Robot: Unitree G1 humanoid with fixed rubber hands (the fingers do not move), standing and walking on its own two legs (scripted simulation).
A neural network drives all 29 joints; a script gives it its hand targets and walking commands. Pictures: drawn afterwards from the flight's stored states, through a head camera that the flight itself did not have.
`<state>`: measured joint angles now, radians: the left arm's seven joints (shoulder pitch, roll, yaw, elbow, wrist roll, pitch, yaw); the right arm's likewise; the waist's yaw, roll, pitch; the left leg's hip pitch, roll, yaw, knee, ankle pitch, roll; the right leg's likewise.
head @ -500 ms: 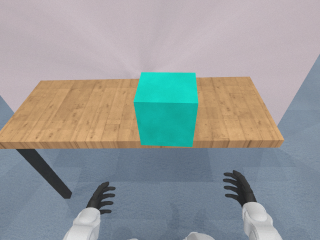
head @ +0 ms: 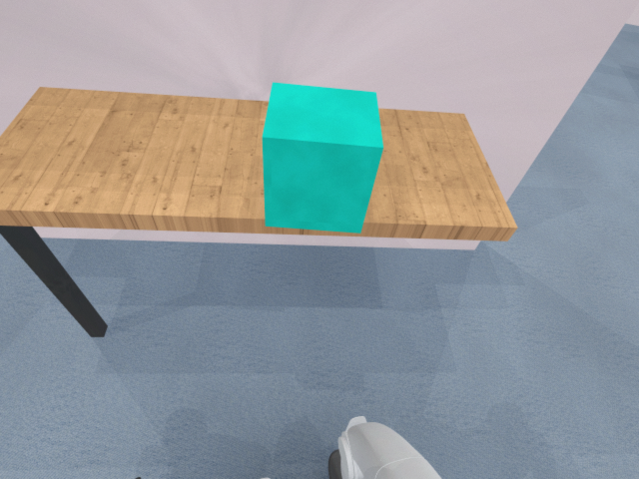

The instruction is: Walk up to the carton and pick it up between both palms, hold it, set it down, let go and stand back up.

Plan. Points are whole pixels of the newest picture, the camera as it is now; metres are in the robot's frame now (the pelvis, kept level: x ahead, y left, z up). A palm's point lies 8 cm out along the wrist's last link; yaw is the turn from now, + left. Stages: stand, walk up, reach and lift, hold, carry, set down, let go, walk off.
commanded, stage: stand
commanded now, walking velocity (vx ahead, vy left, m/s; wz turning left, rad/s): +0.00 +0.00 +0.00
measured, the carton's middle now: (318, 161) +0.67 -0.03 -0.02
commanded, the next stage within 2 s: none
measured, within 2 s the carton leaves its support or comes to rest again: neither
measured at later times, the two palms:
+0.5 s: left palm out of the picture -0.21 +0.23 -0.12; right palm out of the picture -0.09 -0.20 -0.14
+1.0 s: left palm out of the picture -0.19 +0.27 -0.15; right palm out of the picture -0.23 -0.12 -0.13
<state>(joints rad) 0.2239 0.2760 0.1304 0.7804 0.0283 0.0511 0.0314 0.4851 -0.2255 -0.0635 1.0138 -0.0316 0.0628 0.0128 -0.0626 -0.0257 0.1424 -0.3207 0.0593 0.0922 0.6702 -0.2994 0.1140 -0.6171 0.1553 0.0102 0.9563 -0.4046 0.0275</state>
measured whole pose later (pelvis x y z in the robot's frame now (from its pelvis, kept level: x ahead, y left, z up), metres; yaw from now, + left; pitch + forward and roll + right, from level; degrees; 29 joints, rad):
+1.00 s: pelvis -0.19 +0.07 +0.01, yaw -3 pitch +0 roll -2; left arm 0.32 0.13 0.02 1.09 0.00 -0.01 0.03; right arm 0.39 -0.08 0.02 1.08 -0.01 -0.02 -0.05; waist 0.01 -0.02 -0.02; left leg -0.07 -0.02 0.06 0.46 -0.38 0.05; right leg -0.25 -0.06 -0.10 0.46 -0.20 0.04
